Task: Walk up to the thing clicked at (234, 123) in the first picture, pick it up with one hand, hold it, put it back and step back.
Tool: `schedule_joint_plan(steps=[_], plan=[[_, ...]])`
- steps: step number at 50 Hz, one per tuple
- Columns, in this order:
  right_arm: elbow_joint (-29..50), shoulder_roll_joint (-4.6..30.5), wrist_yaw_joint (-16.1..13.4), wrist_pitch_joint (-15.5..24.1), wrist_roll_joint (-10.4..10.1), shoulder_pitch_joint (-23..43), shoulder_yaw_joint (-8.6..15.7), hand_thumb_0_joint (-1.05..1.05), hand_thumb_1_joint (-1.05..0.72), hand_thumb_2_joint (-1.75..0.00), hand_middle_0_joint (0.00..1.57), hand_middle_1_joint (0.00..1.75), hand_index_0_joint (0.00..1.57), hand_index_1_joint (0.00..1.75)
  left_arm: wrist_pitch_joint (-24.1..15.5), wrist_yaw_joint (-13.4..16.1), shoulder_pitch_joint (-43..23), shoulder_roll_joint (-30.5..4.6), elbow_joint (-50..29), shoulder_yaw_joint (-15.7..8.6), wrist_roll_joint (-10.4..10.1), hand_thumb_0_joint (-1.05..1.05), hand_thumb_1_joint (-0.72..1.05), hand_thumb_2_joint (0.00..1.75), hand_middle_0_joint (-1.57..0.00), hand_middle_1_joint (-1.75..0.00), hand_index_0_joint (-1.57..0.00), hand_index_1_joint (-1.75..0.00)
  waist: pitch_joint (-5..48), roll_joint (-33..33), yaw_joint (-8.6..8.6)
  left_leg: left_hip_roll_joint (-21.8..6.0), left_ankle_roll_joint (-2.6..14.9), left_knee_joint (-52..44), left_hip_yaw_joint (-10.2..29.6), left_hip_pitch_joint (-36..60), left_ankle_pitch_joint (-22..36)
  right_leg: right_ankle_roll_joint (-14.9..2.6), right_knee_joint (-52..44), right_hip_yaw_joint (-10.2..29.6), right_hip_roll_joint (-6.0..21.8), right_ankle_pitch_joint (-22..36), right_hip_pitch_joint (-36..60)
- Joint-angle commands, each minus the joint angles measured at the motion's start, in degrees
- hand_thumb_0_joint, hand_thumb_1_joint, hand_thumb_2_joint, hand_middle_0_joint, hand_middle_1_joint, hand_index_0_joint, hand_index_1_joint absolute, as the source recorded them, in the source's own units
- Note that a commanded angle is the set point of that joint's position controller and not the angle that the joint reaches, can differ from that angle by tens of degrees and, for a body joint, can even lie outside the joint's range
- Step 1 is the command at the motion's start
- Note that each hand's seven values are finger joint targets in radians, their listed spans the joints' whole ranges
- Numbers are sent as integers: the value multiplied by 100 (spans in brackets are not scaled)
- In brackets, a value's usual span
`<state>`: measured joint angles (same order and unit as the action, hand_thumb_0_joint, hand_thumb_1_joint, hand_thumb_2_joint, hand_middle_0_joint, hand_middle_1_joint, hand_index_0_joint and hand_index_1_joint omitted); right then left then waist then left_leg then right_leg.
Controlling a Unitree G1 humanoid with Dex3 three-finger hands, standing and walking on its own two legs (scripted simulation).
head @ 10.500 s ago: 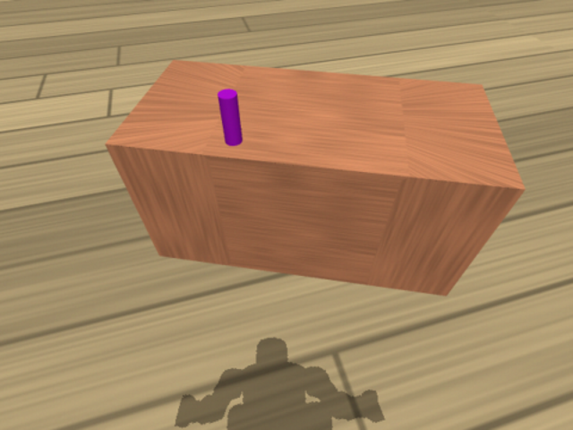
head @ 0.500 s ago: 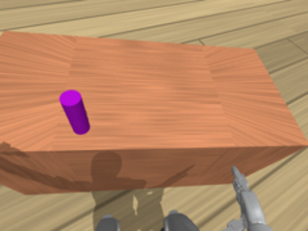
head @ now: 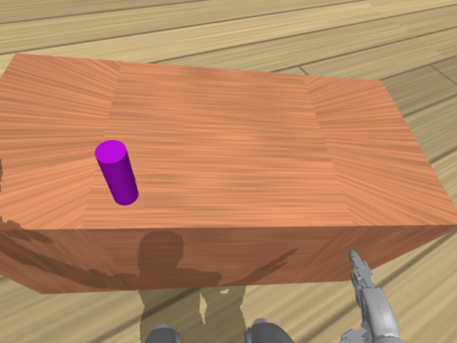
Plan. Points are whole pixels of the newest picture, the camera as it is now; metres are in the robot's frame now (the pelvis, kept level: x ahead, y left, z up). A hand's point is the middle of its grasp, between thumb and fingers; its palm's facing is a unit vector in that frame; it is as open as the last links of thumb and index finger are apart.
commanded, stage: go down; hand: left
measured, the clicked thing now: (119, 175) +0.44 +0.19 -0.03
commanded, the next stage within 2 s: approach in 0.40 s
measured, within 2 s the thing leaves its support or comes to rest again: neither
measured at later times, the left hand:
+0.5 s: hand out of the picture +0.36 +0.37 +0.09, palm faces +0.17 -0.99 +0.01, open 17.7 cm
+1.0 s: hand (80, 193) +0.41 +0.26 -0.04, palm faces +0.07 -0.99 +0.10, open 17.7 cm
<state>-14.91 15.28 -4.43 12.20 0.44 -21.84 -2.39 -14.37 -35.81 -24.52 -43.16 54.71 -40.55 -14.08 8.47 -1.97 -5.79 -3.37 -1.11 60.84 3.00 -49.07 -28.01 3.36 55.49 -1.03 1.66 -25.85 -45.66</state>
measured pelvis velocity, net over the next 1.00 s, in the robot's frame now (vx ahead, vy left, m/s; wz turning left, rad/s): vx -0.02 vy -0.01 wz -0.01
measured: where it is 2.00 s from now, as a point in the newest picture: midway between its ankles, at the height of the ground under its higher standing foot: outside the picture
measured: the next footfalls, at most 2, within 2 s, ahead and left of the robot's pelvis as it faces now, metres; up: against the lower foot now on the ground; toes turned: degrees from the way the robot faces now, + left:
none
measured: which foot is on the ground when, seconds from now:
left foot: down 0.00-1.00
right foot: down 0.00-1.00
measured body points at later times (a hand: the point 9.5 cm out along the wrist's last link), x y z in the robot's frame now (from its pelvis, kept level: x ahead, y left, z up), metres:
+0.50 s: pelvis -0.01 +0.00 +0.00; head +0.06 +0.05 +0.44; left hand +0.34 +0.42 +0.09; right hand +0.15 -0.26 -0.02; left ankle +0.01 +0.12 -0.67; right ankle +0.01 -0.16 -0.67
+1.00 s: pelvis -0.02 -0.01 -0.03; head +0.12 +0.06 +0.39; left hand +0.40 +0.31 -0.04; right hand +0.15 -0.27 -0.01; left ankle +0.01 +0.12 -0.67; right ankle +0.01 -0.16 -0.67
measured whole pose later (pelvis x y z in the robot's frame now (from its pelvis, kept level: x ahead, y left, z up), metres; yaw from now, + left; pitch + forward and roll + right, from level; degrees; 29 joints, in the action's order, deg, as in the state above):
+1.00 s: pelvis -0.02 -0.01 -0.03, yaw -1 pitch +22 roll -4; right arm -3.2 16.5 -0.8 10.7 2.7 -21.8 1.4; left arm -24.5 -25.3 -30.1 -32.0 56.3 -32.5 -11.7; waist 6.9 -4.7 -12.0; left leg -3.6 -1.6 70.4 3.8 -62.6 -29.9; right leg 3.1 65.8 -0.9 1.2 -28.2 -59.6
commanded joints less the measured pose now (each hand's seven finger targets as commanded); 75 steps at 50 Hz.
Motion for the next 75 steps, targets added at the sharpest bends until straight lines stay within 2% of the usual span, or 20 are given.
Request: schedule_joint_plan(steps=[1, 4, 7, 10, 16, 22, 29, 35, 37, 42, 50, 54, 55, 56, 59, 60, 62, 65, 72, 75], plan=[[677, 895, -118, 276, -21, -14, 534, 0, 52, -6, 5, 5, 5, 5, -332, 12, -1767, -2289, -1347, -312, -149, 0, -61, 8, -6, -6, -6, -7, 1870, 1608, 153, 143, 6, -914, -50, 2021, 2583, -403, -473, -249, -230, 1554, 308], [537, 861, -119, 274, -11, 11, 492, 0, 52, -6, 5, 5, 5, 5, -307, 7, -1522, -2195, -1185, -307, -179, 0, -60, 7, -6, -5, -6, -6, 1633, 1551, 171, 182, 35, -906, -117, 1807, 2301, -397, -520, -229, -232, 1464, 331], [943, 1003, -143, 296, -17, 75, 628, 0, 52, -6, 5, 5, 5, 5, -300, -1, -1589, -2182, -1041, -263, -165, 0, -61, 6, -6, -6, -6, -7, 1649, 1076, -2, 258, 121, -855, -201, 1463, 1728, -354, -637, -143, -205, 1372, 543], [752, 930, -128, 277, -25, 0, 536, 0, 53, -5, 5, 5, 5, 5, -384, 4, -1680, -2230, -1081, -285, -214, 0, -61, 5, -6, -7, -7, -7, 1444, 1142, 85, 260, 106, -962, -162, 1288, 1200, -374, -615, -168, -230, 933, 357], [1021, 1021, -144, 281, -38, -2, 602, 0, 52, -6, 5, 5, 5, 5, -433, 22, -1858, -2405, -1427, -347, -182, 0, -61, 6, -6, -7, -7, -7, 2067, 1467, 111, 228, 43, -959, -108, 1812, 1672, -397, -509, -200, -218, 1203, 478], [803, 1073, -175, 300, -29, 214, 645, 0, 52, -6, 5, 5, 5, 5, -334, 42, -1730, -2352, -1068, -304, -164, 0, -61, 6, -6, -7, -6, -7, 1652, 1511, 133, 178, 5, -1020, -45, 1655, 1666, -426, -481, -248, -251, 1032, 183], [854, 696, -85, 265, -30, 11, 279, 0, 56, -5, 5, 5, 5, 5, -331, -12, -1483, -1791, -607, 6, -207, 0, -61, 5, -6, -7, -5, -8, 1317, 1003, 68, 253, 90, -854, -176, 1082, 1334, -388, -517, -199, -248, 975, 162], [1154, 938, -76, 316, 24, 90, 546, 0, 56, -5, 5, 5, 5, 5, -655, 90, -2033, -1180, -901, 392, -269, 0, -61, 5, -6, -7, -6, -8, 2012, 1041, -231, 199, 89, -488, -116, 1462, 1847, -375, -232, -171, -204, 1351, -137], [1333, 1176, -90, 315, 54, 125, 804, 0, 56, -4, 5, 5, 5, 5, -790, 224, -2132, -1102, -961, 448, -203, 0, -61, 5, -6, -7, -5, -8, 2076, 1000, -330, 180, 55, -447, -52, 1499, 1753, -385, -140, -184, -213, 1261, -328], [1722, 1258, 41, 220, 107, -219, 1009, 0, 55, -5, 5, 5, 5, 5, -1120, 694, -2256, -800, -939, 539, -68, 0, -61, 4, -6, -5, -6, -6, 2218, 979, -484, 165, 28, -152, -21, 1398, 1873, -412, 107, -193, -210, 1338, -647], [2057, 904, 397, -45, 254, -480, 915, 0, 53, -5, 5, 5, 5, 5, -1627, 1410, -2260, -761, -1604, 382, 239, 0, -56, 3, -6, -4, -6, -4, 3032, 2114, -92, 201, -97, 306, -71, 1405, 2848, -463, 666, -173, -196, 1776, -688], [2576, 1050, 416, -153, 334, -197, 1148, 0, 52, -5, 5, 5, 5, 5, -1727, 1897, -2404, -212, -2030, 766, 414, 0, -54, 4, -6, -5, -6, -5, 3348, 2366, -83, 138, -162, 269, -9, 1579, 2863, -512, 770, -198, -252, 1650, -671], [2485, 1095, 404, -196, 346, -148, 1183, 0, 52, -5, 5, 5, 5, 5, -1728, 2024, -2454, -369, -2132, 677, 474, 0, -54, 3, -6, -5, -6, -5, 3287, 2433, 7, 119, -176, 221, 13, 1579, 2756, -525, 802, -204, -271, 1518, -740], [2472, 1022, 413, -256, 355, -207, 1199, 0, 52, -5, 5, 5, 5, 5, -1686, 2083, -2293, 54, -1937, 926, 488, 0, -54, 3, -6, -5, -7, -5, 3211, 2275, -99, 110, -150, 221, 19, 1408, 2565, -527, 784, -214, -289, 1410, -756], [2596, 907, 377, -356, 286, -305, 1172, 0, 52, -5, 5, 5, 5, 5, -1566, 2220, -2002, 553, -1521, 1179, 512, 0, -53, 2, -6, -5, -7, -4, 2602, 1355, -332, 121, 2, 192, -12, 617, 1682, -463, 639, -200, -319, 1166, -654], [2823, 1001, 355, -361, 261, -134, 1227, 0, 53, -5, 5, 5, 5, 5, -1556, 2257, -1886, 433, -1323, 1015, 510, 0, -53, 2, -5, -5, -6, -4, 2375, 1028, -337, 139, 37, 163, -39, 263, 1344, -437, 584, -181, -317, 1048, -558], [2749, 771, 376, -411, 242, -491, 1003, 0, 55, -4, 5, 5, 5, 5, -1538, 2248, -1862, 767, -1088, 1213, 456, 0, -50, 1, -5, -5, -7, -3, 2009, 614, -495, 154, 114, 143, -75, -99, 974, -367, 476, -110, -295, 894, -520], [2951, 807, 404, -436, 192, -717, 1071, 0, 56, -4, 5, 5, 5, 5, -1546, 2242, -1920, 894, -896, 1256, 396, 0, -50, 1, -5, -4, -8, -2, 1986, 243, -574, 171, 156, 156, -98, -112, 974, -330, 464, -95, -301, 970, -492], [3160, 838, 437, -438, 207, -770, 1145, 0, 56, -4, 5, 5, 5, 5, -1802, 2395, -3179, 661, -1816, 1528, 592, 0, -53, 2, -5, -3, -7, -1, 2585, 1090, -601, 234, 89, 207, -134, 452, 825, -391, 591, -49, -239, 845, -705], [3058, 811, 446, -499, 231, -820, 1111, 0, 55, -4, 5, 5, 5, 5, -1786, 2490, -3143, 793, -1507, 1658, 647, 0, -53, 2, -5, -3, -7, -1, 2611, 1342, -562, 209, 19, 212, -81, 593, 1002, -433, 681, -113, -241, 822, -841]])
